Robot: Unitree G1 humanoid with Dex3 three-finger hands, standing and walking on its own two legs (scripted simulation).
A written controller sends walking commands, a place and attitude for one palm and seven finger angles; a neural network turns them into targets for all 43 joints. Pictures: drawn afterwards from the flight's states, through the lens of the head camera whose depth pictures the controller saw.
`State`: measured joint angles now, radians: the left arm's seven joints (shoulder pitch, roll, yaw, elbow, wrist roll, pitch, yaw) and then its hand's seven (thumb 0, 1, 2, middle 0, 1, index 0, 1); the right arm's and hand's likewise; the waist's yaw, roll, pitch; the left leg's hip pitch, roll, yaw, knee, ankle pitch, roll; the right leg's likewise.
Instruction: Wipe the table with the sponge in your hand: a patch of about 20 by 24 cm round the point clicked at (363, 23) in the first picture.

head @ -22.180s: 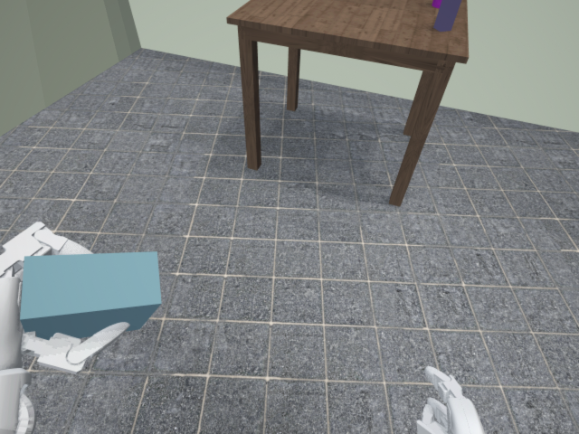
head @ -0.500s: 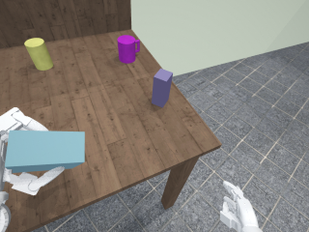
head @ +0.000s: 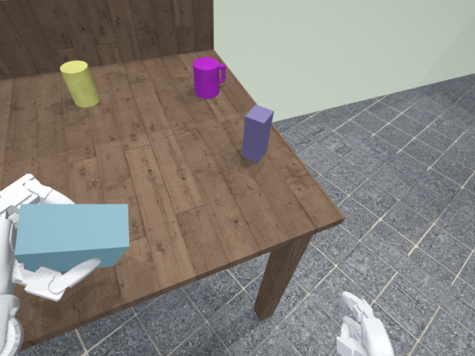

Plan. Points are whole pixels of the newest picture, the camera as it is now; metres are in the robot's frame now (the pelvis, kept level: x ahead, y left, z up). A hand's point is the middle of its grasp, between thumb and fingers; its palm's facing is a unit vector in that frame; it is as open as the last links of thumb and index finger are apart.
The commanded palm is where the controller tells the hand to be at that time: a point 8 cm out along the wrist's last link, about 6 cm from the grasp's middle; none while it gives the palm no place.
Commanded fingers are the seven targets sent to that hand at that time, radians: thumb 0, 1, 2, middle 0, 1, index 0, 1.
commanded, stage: come to a stop and stand still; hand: left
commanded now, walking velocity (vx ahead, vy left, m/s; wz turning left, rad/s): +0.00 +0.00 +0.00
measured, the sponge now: (89, 239) +0.23 +0.22 +0.13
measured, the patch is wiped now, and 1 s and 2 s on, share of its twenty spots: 0.00 0.00 0.00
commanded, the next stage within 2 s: look again from close up in 1.06 s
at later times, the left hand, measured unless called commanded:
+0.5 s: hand (77, 244) +0.21 +0.22 +0.15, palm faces +0.21 -0.87 -0.45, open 9.8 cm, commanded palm +0.16 +0.29 +0.17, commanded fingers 0.00 0.10 1.30 -1.20 -1.60 -1.20 -1.60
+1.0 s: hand (61, 227) +0.24 +0.25 +0.14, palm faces +0.34 -0.86 -0.39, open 9.8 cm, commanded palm +0.17 +0.28 +0.17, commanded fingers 0.00 0.10 1.30 -1.20 -1.60 -1.20 -1.60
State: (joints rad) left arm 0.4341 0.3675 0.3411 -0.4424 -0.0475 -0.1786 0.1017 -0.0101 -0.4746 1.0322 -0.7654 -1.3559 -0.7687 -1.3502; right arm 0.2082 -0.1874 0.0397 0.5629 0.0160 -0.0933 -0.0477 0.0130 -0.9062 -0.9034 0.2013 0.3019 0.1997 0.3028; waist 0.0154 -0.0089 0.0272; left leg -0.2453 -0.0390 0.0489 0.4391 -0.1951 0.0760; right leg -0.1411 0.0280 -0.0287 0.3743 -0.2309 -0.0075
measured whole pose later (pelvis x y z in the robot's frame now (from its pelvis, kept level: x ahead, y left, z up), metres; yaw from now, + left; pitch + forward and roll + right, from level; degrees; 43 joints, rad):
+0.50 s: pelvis +0.00 +0.01 -0.01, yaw -2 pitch +0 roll -1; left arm 0.51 0.37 0.33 -0.53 -0.03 -0.22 0.04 -0.01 -0.47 1.03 -0.76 -1.36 -0.76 -1.36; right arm 0.21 -0.20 0.01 0.54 0.02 -0.10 0.02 0.01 -0.91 -0.90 0.20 0.30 0.20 0.30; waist 0.00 0.00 0.06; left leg -0.29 -0.05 0.09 0.51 -0.23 0.09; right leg -0.22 0.01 0.01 0.51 -0.29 0.01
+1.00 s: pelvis +0.01 +0.00 +0.00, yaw -1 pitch +0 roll -2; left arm 0.41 0.39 0.36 -0.41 -0.04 -0.18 0.07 -0.01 -0.48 1.03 -0.77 -1.36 -0.77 -1.35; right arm 0.18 -0.19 0.04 0.55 0.02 -0.09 -0.04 0.01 -0.91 -0.90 0.20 0.30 0.20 0.30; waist 0.01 -0.03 0.02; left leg -0.26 -0.04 0.06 0.48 -0.23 0.08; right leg -0.16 0.03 -0.02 0.42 -0.27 0.00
